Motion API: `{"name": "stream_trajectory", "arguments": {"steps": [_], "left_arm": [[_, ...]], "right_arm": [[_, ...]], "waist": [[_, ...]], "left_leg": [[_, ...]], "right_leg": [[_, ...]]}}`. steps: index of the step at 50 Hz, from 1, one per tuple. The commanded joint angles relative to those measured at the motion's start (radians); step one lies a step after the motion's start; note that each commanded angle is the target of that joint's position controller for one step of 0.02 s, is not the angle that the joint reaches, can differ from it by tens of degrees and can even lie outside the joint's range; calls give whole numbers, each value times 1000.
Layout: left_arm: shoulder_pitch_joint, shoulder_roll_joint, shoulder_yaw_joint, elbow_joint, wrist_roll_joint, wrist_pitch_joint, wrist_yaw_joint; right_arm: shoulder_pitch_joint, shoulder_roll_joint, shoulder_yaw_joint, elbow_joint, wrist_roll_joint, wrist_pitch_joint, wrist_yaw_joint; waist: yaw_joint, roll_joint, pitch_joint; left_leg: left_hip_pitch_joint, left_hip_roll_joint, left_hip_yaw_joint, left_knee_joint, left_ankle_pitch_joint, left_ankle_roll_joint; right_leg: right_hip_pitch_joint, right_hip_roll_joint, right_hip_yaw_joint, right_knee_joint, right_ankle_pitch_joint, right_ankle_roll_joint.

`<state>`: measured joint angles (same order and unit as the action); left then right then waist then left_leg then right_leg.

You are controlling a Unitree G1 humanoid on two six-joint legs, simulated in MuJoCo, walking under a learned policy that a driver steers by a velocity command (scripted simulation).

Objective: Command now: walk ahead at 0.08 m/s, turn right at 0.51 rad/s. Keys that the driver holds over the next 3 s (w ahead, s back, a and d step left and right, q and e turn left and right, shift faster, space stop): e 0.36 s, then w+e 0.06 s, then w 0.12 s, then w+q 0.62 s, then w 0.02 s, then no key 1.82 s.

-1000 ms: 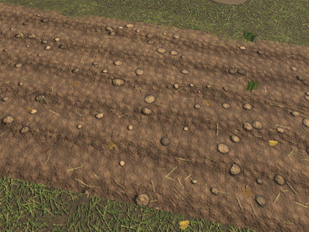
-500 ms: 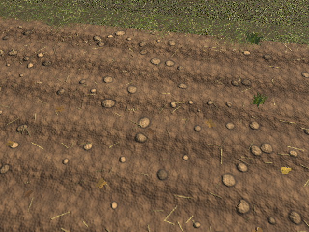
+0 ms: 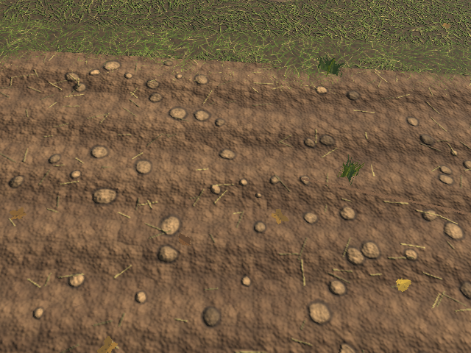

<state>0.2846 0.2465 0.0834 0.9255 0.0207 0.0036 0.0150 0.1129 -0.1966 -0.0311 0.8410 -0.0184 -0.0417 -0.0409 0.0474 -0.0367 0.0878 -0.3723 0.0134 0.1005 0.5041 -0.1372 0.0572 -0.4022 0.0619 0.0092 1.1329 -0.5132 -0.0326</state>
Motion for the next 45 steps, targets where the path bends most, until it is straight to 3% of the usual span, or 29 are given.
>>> {"name": "stream_trajectory", "arguments": {"steps": [1,3,8,13,15,16,17,18,19,21,22,24,26,28,33,37,41,43,44,45], "left_arm": [[101,40,17,-41,15,36,-18],[91,40,17,-57,8,51,-19],[-37,47,3,-136,8,80,-43],[-92,69,-2,-200,-4,74,-61],[-45,69,-2,-203,-7,62,-61],[-3,84,2,-192,-7,51,-56],[16,146,15,-194,3,37,-43],[-3,301,48,-228,1,35,-33],[63,272,57,-204,14,36,-17],[-39,184,27,-215,5,39,-10],[-73,163,18,-227,0,33,-9],[-52,121,3,-228,-6,12,-19],[7,129,4,-204,-8,-14,-25],[47,132,3,-182,-7,-33,-24],[103,152,5,-150,6,-58,-17],[119,159,8,-130,13,-75,-10],[91,175,13,-121,13,-85,-12],[50,181,12,-122,2,-83,-15],[49,155,1,-126,5,-83,-13],[24,95,-21,-190,-5,-85,-16]], "right_arm": [[66,-104,-22,-43,-6,5,-17],[79,-119,-26,-44,-9,-1,-14],[73,-159,-39,-60,-15,14,-4],[90,-218,-61,-68,-19,36,14],[83,-236,-69,-71,-10,46,19],[113,-228,-72,-60,-13,55,24],[152,-177,-66,-58,-13,67,35],[104,-117,-47,-139,-1,74,26],[5,-155,-50,-152,-20,84,20],[37,-171,-59,-140,-6,74,43],[64,-190,-67,-124,-18,66,54],[97,-186,-69,-95,-30,59,70],[78,-155,-60,-96,-26,54,78],[62,-143,-54,-95,-23,50,82],[3,-143,-45,-112,-13,38,89],[-25,-142,-40,-134,-9,27,96],[-13,-142,-38,-155,-7,18,100],[126,-147,-47,-118,-14,8,91],[279,-193,-68,-70,-22,-1,81],[432,-319,-98,-62,-35,-11,68]], "waist": [[-9,165,-137],[-3,144,-157],[-30,177,-142],[-58,180,-153],[-30,155,-154],[-18,102,-148],[-19,-106,-113],[-23,-311,-36],[36,-151,-49],[-41,-116,-31],[-54,-148,-40],[-54,-84,-77],[-39,-48,-75],[-26,-63,-68],[15,-67,-27],[22,-52,21],[-4,-52,26],[-84,-12,-40],[-144,61,-136],[-194,266,-233]], "left_leg": [[130,259,-184,-218,352,156],[135,268,-147,-221,339,172],[119,286,-91,-265,20,164],[120,329,-59,-227,-75,139],[86,326,-17,-155,-67,84],[32,304,24,-76,-80,25],[-77,208,120,149,-230,-55],[-311,17,100,316,-500,-122],[-293,37,-54,483,-454,-110],[-300,51,-110,487,-246,-87],[-310,41,-96,498,-185,-80],[-296,36,-87,503,-130,-78],[-316,40,-87,450,-95,-81],[-322,44,-83,378,-72,-87],[-279,46,-76,237,-81,-67],[-252,37,-91,172,-117,-27],[-134,16,-44,102,-147,25],[121,-59,9,5,-110,59],[331,-46,-61,-22,-136,88],[539,232,-519,-172,-361,193]], "right_leg": [[-67,-52,7,87,76,40],[-69,-52,0,55,88,49],[-49,-92,-31,-164,128,46],[72,-79,-92,-368,85,10],[186,-62,-109,-539,154,-19],[268,-56,-70,-662,211,-36],[304,-208,179,-876,184,-72],[256,-455,546,-925,417,-204],[219,-427,482,-914,315,-263],[193,-293,378,-975,-76,-199],[230,-257,352,-994,-73,-183],[297,-234,317,-996,18,-181],[361,-241,307,-1000,90,-184],[403,-250,291,-1011,131,-187],[402,-294,246,-1031,126,-195],[394,-327,198,-1032,137,-193],[371,-333,122,-966,297,-167],[286,-279,16,-760,597,-123],[199,-219,-65,-513,709,-89],[-68,-103,-166,-122,465,-19]]}}
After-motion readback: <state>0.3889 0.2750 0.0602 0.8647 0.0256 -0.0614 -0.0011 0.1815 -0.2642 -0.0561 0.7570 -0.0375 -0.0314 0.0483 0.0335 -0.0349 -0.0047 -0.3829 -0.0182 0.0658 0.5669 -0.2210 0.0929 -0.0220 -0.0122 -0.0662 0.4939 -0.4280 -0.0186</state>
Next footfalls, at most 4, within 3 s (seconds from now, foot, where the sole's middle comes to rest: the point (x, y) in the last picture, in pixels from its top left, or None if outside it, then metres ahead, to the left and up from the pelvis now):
0.34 right None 0.02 -0.12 -0.77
0.88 left None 0.26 0.04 -0.77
1.36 right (287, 298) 0.60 -0.13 -0.77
1.74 left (217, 318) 0.53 0.07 -0.77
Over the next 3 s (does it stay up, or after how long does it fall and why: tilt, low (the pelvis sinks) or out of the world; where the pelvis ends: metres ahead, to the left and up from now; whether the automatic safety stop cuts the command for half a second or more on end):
stays up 0.54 -0.03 0.01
